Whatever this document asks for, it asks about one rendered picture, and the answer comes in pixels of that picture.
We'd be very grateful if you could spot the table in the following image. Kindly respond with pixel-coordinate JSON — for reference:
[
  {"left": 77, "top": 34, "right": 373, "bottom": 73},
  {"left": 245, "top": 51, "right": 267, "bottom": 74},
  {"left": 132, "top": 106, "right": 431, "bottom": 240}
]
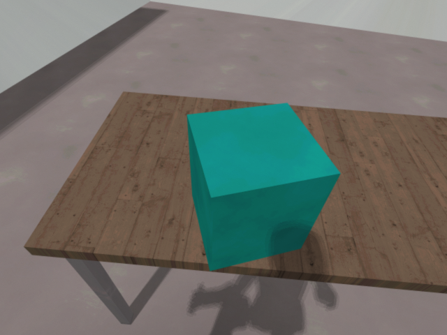
[{"left": 24, "top": 91, "right": 447, "bottom": 325}]

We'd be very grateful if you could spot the carton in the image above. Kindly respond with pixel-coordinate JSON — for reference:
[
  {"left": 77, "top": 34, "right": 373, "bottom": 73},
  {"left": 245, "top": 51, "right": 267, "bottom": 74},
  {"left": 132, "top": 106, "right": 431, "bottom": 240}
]
[{"left": 187, "top": 103, "right": 341, "bottom": 271}]

